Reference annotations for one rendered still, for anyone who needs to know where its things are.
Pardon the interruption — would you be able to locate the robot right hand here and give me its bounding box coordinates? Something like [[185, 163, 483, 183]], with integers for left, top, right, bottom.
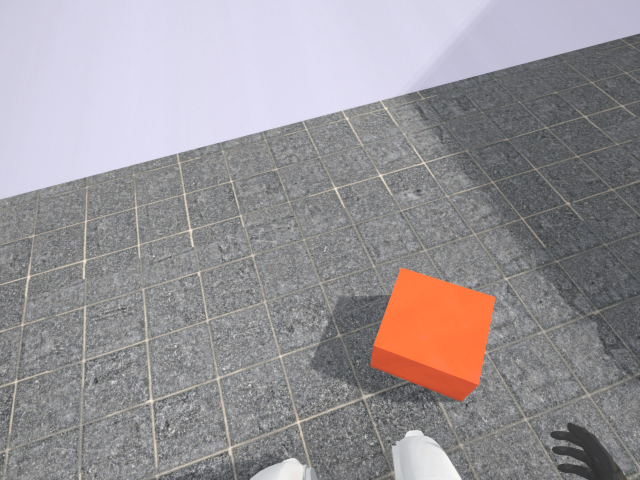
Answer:
[[550, 423, 627, 480]]

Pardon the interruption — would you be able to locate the robot right thigh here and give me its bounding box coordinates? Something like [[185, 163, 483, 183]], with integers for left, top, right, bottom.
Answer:
[[392, 436, 462, 480]]

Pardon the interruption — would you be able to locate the carton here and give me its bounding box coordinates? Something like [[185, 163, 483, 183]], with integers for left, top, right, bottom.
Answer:
[[370, 268, 495, 402]]

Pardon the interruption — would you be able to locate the left robot shin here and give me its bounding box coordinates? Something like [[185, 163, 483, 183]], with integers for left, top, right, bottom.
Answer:
[[283, 458, 303, 466]]

